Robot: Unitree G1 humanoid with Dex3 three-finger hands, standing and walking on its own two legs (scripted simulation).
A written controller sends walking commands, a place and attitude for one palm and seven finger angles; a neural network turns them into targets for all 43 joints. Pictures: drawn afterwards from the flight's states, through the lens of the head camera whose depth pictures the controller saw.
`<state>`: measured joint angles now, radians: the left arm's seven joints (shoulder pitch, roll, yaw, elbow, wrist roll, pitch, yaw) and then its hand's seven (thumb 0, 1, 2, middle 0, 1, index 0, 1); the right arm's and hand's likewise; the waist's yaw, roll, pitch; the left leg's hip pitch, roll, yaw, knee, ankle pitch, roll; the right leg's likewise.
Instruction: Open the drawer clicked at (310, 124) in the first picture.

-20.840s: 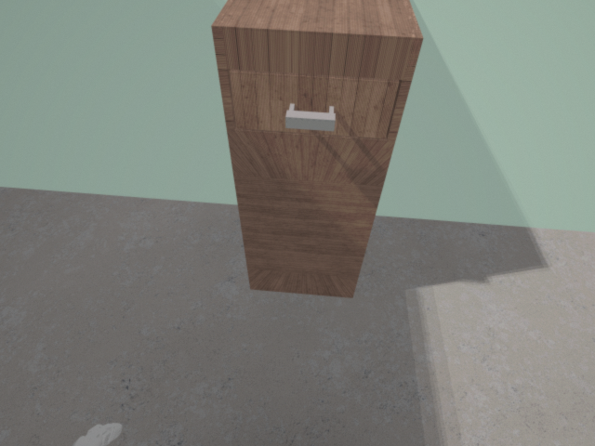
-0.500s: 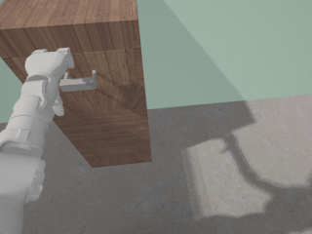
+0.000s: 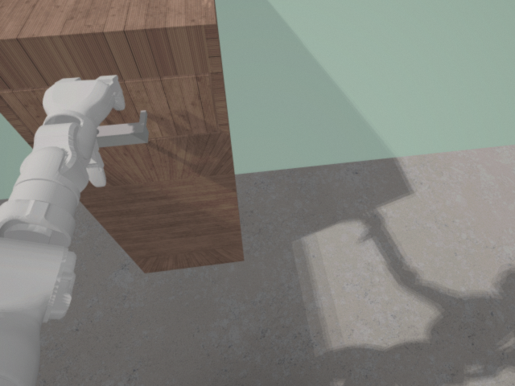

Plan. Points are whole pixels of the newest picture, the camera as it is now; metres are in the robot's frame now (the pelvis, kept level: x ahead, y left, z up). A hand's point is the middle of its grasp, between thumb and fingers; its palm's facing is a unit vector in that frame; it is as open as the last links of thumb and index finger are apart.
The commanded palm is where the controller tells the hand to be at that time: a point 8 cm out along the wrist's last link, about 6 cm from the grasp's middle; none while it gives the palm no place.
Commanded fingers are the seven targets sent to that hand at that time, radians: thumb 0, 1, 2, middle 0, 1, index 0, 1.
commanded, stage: re-aim the fingers above the handle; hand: left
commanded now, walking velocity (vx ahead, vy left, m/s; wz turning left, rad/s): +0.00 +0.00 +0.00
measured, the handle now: (118, 126) +0.56 +0.25 +0.05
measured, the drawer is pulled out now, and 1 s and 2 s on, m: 0.00 0.00 0.00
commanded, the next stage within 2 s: lower the fingers behind the handle in 0.22 s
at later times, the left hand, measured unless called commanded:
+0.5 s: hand (81, 136) +0.49 +0.27 +0.11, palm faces -0.13 +0.03 -0.99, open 13.8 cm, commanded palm +0.48 +0.26 +0.16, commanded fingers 0.00 -0.50 0.30 -0.30 -1.20 -0.30 -1.20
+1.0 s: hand (103, 146) +0.49 +0.25 +0.07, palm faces -0.07 +0.01 -1.00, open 13.8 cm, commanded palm +0.47 +0.25 +0.13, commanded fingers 0.00 -0.50 0.30 -0.30 -1.20 -0.30 -1.20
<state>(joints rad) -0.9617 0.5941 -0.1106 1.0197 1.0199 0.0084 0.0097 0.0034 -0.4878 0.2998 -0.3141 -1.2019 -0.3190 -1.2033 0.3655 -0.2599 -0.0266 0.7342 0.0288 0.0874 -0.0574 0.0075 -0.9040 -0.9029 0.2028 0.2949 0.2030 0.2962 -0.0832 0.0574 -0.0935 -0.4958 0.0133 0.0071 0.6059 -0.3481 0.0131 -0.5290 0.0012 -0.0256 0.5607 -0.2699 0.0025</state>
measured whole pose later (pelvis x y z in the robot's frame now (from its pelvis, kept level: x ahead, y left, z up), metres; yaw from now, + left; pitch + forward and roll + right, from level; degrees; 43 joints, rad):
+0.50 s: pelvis +0.00 +0.00 +0.00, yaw -1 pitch +14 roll -1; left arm -0.92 0.63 -0.06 1.02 1.05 0.01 0.02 0.00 -0.49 0.30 -0.33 -1.21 -0.32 -1.21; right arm 0.33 -0.25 -0.02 0.70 0.03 0.09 -0.06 0.01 -0.90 -0.90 0.20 0.29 0.20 0.30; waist -0.08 0.05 -0.10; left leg -0.49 0.02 0.02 0.60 -0.35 0.01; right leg -0.53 0.00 -0.02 0.56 -0.27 0.00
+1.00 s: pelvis +0.00 +0.01 -0.01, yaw -1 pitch +16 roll -1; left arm -0.89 0.57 -0.02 1.04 1.07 0.00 0.14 0.00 -0.49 0.30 -0.31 -1.20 -0.32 -1.20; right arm 0.37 -0.24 -0.03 0.72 0.01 0.09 -0.03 0.01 -0.90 -0.90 0.20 0.29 0.20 0.30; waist -0.10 0.07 -0.12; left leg -0.58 0.02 0.02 0.68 -0.38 0.02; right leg -0.61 0.01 -0.01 0.62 -0.29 0.01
